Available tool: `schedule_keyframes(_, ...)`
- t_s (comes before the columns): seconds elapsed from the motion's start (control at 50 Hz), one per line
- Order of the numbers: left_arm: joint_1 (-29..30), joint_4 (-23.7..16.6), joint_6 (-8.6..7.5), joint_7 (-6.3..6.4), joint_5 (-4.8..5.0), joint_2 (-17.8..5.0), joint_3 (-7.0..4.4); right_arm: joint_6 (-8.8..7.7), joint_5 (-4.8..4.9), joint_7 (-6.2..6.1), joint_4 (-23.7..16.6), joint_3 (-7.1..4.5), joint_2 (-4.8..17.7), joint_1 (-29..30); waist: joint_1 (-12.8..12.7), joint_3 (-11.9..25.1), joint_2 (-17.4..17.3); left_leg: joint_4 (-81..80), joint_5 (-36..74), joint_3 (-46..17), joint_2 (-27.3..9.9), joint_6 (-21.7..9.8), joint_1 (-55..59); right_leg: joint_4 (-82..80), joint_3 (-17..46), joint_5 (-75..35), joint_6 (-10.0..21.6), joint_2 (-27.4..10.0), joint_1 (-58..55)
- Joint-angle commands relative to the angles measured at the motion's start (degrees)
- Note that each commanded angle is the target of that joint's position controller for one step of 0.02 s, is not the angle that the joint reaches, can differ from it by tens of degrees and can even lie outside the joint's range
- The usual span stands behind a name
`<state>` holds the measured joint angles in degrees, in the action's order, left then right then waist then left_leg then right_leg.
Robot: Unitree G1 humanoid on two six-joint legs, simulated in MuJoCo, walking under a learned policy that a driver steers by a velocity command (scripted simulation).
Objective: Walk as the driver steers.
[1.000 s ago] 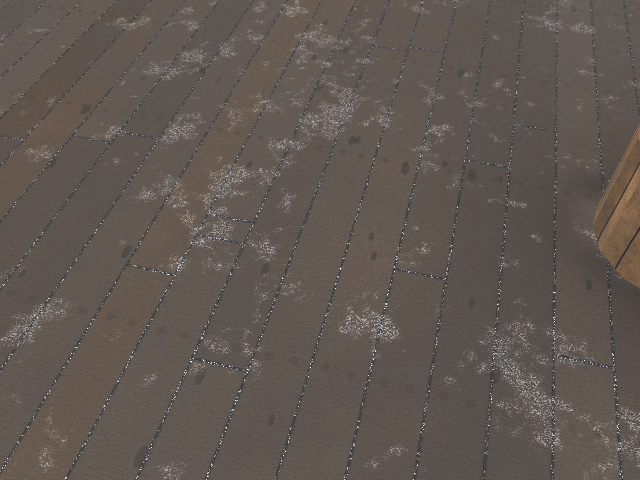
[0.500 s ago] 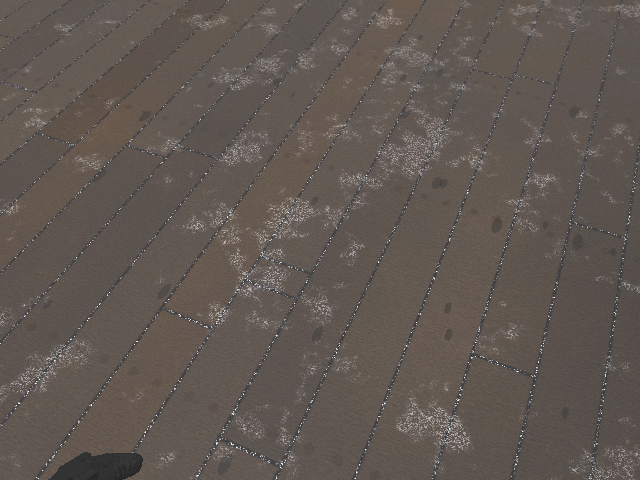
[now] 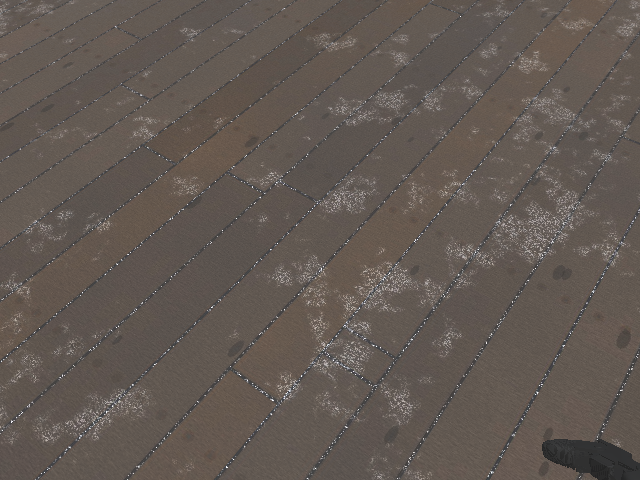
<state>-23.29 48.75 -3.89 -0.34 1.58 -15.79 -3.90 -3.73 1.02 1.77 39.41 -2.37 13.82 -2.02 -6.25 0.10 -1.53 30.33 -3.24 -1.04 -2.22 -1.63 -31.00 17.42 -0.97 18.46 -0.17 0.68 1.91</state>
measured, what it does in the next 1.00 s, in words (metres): walks ahead, turning right: left foot, then right foot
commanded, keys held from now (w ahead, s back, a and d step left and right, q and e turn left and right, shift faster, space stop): w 0.02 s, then w+e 0.80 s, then w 0.18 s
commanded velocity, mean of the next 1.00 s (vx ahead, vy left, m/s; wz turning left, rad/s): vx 0.50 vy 0.00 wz -0.40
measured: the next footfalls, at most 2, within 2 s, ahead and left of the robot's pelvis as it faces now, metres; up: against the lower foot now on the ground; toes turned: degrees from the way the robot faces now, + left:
left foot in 0.04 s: +0.18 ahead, +0.13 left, +0.00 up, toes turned +0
right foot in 0.60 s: +0.45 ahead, -0.15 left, +0.00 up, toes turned -18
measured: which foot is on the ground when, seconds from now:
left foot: up 0.00-0.02, down 0.04-0.60, up 0.62-1.00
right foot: down 0.00-0.06, up 0.08-0.58, down 0.60-1.00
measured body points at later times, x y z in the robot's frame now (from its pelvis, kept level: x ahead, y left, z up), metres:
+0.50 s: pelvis +0.26 +0.01 -0.01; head +0.29 +0.00 +0.44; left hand +0.50 +0.20 -0.10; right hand +0.21 -0.27 -0.14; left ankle +0.14 +0.13 -0.74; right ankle +0.41 -0.16 -0.70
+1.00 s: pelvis +0.53 -0.08 +0.00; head +0.55 -0.11 +0.45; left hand +0.71 +0.15 -0.10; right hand +0.62 -0.40 -0.08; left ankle +0.75 -0.02 -0.71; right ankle +0.41 -0.13 -0.74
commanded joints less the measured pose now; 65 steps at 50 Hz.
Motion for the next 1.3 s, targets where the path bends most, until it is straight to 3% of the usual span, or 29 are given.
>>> schedule_keyframes(0.02, 2.02, -2.02, 0.01, 0.46, 0.48, -10.57, -2.37, -1.36, -0.22, 0.04, -3.41, -2.19, 6.28, -1.01, 6.0, 0.63, 7.2, -4.49, -1.46, 2.78, 2.35, -2.71, 9.98, 2.62, 7.68, -30.3, 8.4, -13.87, 1.34)
schedule_keyframes(0.04, 1.75, -1.91, 0.0, 0.52, 0.4, -9.01, -1.74, -1.4, -0.7, -0.44, -1.14, -3.52, 8.84, -8.53, 9.27, 5.33, 5.85, -4.79, -1.17, 1.97, 2.0, -4.43, 22.48, 11.77, 5.54, -35.34, 6.88, -10.97, 5.11)
schedule_keyframes(0.06, 3.1, -3.69, -0.28, 0.58, -0.93, -5.74, -0.24, -1.36, -1.58, -1.13, 0.6, -4.9, 13.58, -19.96, 14.2, 14.07, -0.86, -3.8, -0.55, -11.03, -9.78, -8.62, 39.68, 29.79, 2.62, -22.22, 4.3, -7.23, 16.54)
schedule_keyframes(0.08, -2.75, -4.7, -1.29, 0.6, -0.58, -0.69, 1.28, -0.9, -1.59, -1.02, 1.55, -5.44, 16.84, -22.03, 11.39, 19.03, -15.18, -9.78, -12.14, -34.56, -21.25, -16.35, 53.47, 47.29, 2.17, 12.25, 1.44, 1.26, 37.28)
schedule_keyframes(0.1, -0.13, -3.77, -1.87, 0.5, 0.58, -6.9, -0.26, -0.84, -0.84, -1.01, 1.7, -4.17, 11.64, -22.07, 13.3, 15.99, -9.44, -12.28, -19.43, -36.18, -20.4, -15.45, 50.44, 54.34, 8.35, 13.65, 1.7, -1.21, 43.21)
schedule_keyframes(0.12, 3.93, -5.04, -2.11, 0.35, 1.19, -8.93, -0.97, -1.0, -0.63, -1.1, 1.54, -3.24, 9.26, -18.58, 12.51, 9.25, -7.32, -13.36, -17.42, -27.62, -18.52, -13.03, 44.09, 54.76, 8.25, 8.23, 2.28, -3.49, 45.28)
schedule_keyframes(0.16, 7.7, -5.17, -1.39, 0.75, -0.11, -7.44, -1.14, -1.42, -1.3, -0.69, 1.37, -2.16, 5.81, -12.02, 9.46, 2.43, -2.58, -17.37, -8.96, -16.88, -13.34, -9.84, 32.2, 50.18, 7.3, 0.14, 2.09, -6.73, 41.64)
schedule_keyframes(0.2, 5.08, -4.52, -0.14, 0.55, 0.09, -5.61, -1.1, -2.44, -1.65, -0.49, 1.99, -2.1, 4.87, -10.19, 6.83, 1.53, -4.85, -19.72, 0.47, -10.72, -12.14, -9.59, 26.83, 48.5, 7.98, -3.58, 1.49, -8.11, 36.81)
schedule_keyframes(0.32, 10.37, -6.48, 1.24, 0.05, -0.18, -3.23, -0.77, -2.92, -1.93, -1.58, 5.48, -2.97, 7.46, -11.03, 6.44, -1.49, -1.5, -22.84, 10.12, 1.74, -11.17, -8.84, 25.25, 36.73, 8.05, -17.08, -0.2, -7.31, 39.87)
schedule_keyframes(0.44, 22.22, -11.37, 1.01, -2.11, -0.38, -1.54, 0.46, -1.67, -0.99, -2.49, 8.44, -3.42, 9.98, -15.98, 10.78, -5.31, -0.25, -22.46, 11.35, 8.5, -12.37, -6.9, 31.76, 21.25, 1.87, -23.05, 1.91, -6.18, 39.45)
schedule_keyframes(0.48, 24.38, -13.21, 1.07, -2.9, -0.29, -1.85, 0.45, -0.7, -0.52, -2.62, 9.26, -3.64, 10.61, -17.21, 10.9, -5.67, -0.57, -19.88, 15.73, 9.59, -13.7, -6.25, 36.27, 19.13, 0.22, -19.0, 3.06, -5.5, 40.38)
schedule_keyframes(0.54, 21.54, -14.27, 1.44, -3.58, -0.36, -4.19, -0.71, 0.67, -0.14, -3.31, 8.86, -4.28, 13.05, -16.19, 7.58, -1.82, -3.55, -9.94, 41.12, 12.05, -13.98, -4.51, 39.26, 18.65, -4.75, -9.96, 6.07, -0.76, 31.99)
schedule_keyframes(0.58, 7.47, -11.2, 1.71, -2.95, -0.19, -8.71, -3.34, 1.54, 0.03, -3.88, 8.23, -4.38, 13.98, -14.47, -0.53, 5.67, -3.34, 9.32, 47.01, 13.92, -11.62, -2.26, 33.83, 14.56, -5.75, -10.45, 9.62, 3.6, 12.32)
schedule_keyframes(0.6, -1.37, -9.29, 2.3, -1.63, -0.29, -13.56, -5.18, 1.05, -0.93, -4.06, 6.99, -3.64, 12.38, -15.15, -3.83, 11.21, 2.96, 26.85, 27.93, 13.82, -8.96, 0.16, 19.15, 13.23, 6.33, -11.85, 12.99, -3.1, -6.0)
schedule_keyframes(0.62, 1.56, -10.66, 1.81, -1.36, 0.24, -18.77, -5.71, -0.86, -2.07, -2.91, 3.57, -0.71, 3.66, -19.87, 3.06, 17.24, 17.64, 49.0, -26.38, 7.96, 4.8, 4.07, -7.39, 6.08, 41.72, -4.13, 25.94, -18.7, -25.24)
schedule_keyframes(0.64, -0.64, -11.29, 1.4, -1.37, -0.43, -13.65, -4.14, -3.48, -0.24, -1.71, 3.09, -1.72, 9.0, -14.51, -1.02, 22.26, 9.67, 52.94, -28.79, -5.19, 3.61, 2.63, -13.8, 0.03, 48.0, 0.21, 25.33, -19.88, -27.6)
schedule_keyframes(0.66, 1.27, -10.98, 0.81, -1.26, -0.94, -10.8, -3.34, -4.55, 1.74, -1.18, 1.28, -2.13, 10.64, -9.11, -1.24, 14.16, 7.39, 50.89, -24.24, -4.95, 0.8, 1.14, -16.88, -0.18, 38.55, -3.19, 21.86, -17.83, -21.56)
schedule_keyframes(0.7, 8.54, -11.88, 0.27, -1.18, -0.65, -7.3, -2.18, -4.53, -0.73, -2.05, 1.79, -2.25, 9.77, -7.73, 3.95, 4.95, -0.23, 39.16, -17.46, -3.99, -3.65, 1.03, -10.93, -1.32, 25.86, -14.94, 17.62, -12.75, -4.44)
schedule_keyframes(0.78, 10.77, -13.06, -0.12, -0.27, -1.07, -8.11, -2.23, -2.08, -1.81, -2.1, 1.36, -2.38, 8.33, -9.8, 7.66, 2.25, 2.54, 29.48, -13.47, -2.79, -4.13, 4.33, -3.21, -4.54, 19.58, -24.47, 18.02, -9.53, 9.65)
schedule_keyframes(0.9, 5.43, -10.6, 0.28, 0.87, -0.64, -9.04, -2.32, -2.2, -1.39, -1.23, -1.38, -0.74, 5.18, 1.7, 2.51, 0.41, 5.74, 5.5, 9.82, -0.86, -0.34, 5.52, 2.6, -4.22, 13.53, -17.57, 13.04, -5.69, 13.79)
schedule_keyframes(1.0, 1.65, -8.07, 0.54, 0.77, -0.55, -9.14, -2.19, -3.23, -0.85, -0.09, -3.36, -1.44, 8.0, 5.52, 1.37, -1.23, 6.76, -1.24, 4.92, -2.03, 0.25, 2.25, 0.91, 0.89, 19.38, -15.72, 12.17, -10.49, 4.33)
schedule_keyframes(1.06, 3.14, -7.89, 1.11, 0.87, -0.7, -8.89, -2.05, -3.8, -1.07, -0.23, -1.57, -2.59, 9.93, -2.29, 6.06, 1.24, 8.14, -5.14, 0.29, 0.59, 2.25, -1.32, 10.95, 8.67, 19.31, -29.32, 10.03, -9.29, 1.99)
schedule_keyframes(1.08, 3.79, -8.51, 1.06, 0.79, -1.05, -6.97, -1.24, -4.04, -1.73, -0.54, -0.19, -3.49, 12.12, -10.01, 9.69, 7.68, 6.43, -3.42, 2.3, -3.03, -1.86, -4.37, 23.31, 19.25, 16.48, -31.25, 8.2, -6.23, 5.52)
schedule_keyframes(1.1, -0.9, -9.44, 0.46, 0.86, -0.93, -4.1, -0.17, -3.93, -2.45, -0.74, 0.92, -4.8, 17.01, -18.42, 10.64, 17.01, -3.72, -2.74, -0.82, -20.59, -13.31, -12.05, 44.88, 38.51, 10.42, -18.19, 3.93, 0.86, 22.45)
schedule_keyframes(1.12, -3.66, -9.12, -0.07, 0.93, -0.29, -3.67, 0.33, -3.13, -0.96, -0.18, 3.47, -4.82, 15.5, -22.74, 10.92, 20.04, -15.97, -10.91, -14.8, -40.25, -20.16, -17.07, 52.28, 52.14, 8.88, 13.39, 1.51, 4.99, 36.17)
schedule_keyframes(1.14, 0.62, -9.53, -0.36, 0.76, 0.42, -8.44, -0.71, -2.83, 0.2, -0.14, 3.05, -3.49, 11.45, -20.65, 11.89, 12.28, -9.0, -13.37, -25.37, -39.22, -19.12, -14.86, 47.42, 57.01, 11.61, 12.34, 1.88, 1.66, 42.63)
schedule_keyframes(1.18, 9.24, -11.66, -0.61, 0.51, -0.56, -8.07, -0.65, -1.91, -0.98, -0.39, 2.0, -2.27, 8.66, -14.12, 10.18, 1.16, -1.36, -16.37, -19.32, -26.15, -14.41, -11.82, 32.87, 53.63, 7.28, 3.9, 2.1, -3.14, 42.99)
schedule_keyframes(1.24, 7.44, -11.06, -0.24, 0.27, -1.03, -5.65, -0.64, -2.24, -1.45, -0.4, 2.18, -1.53, 7.06, -11.62, 6.74, 0.01, -4.17, -19.59, -6.7, -17.8, -10.35, -11.26, 24.14, 46.04, 6.13, -1.14, 1.33, -6.38, 36.14)
schedule_keyframes(1.3, 10.5, -12.26, -0.08, 0.37, -1.44, -3.77, 0.16, -2.43, -0.73, -0.81, 3.34, -2.17, 9.6, -12.74, 6.91, -0.91, -3.07, -21.6, 2.92, -12.17, -10.16, -12.52, 22.72, 37.25, 4.35, -5.38, -0.35, -7.26, 36.99)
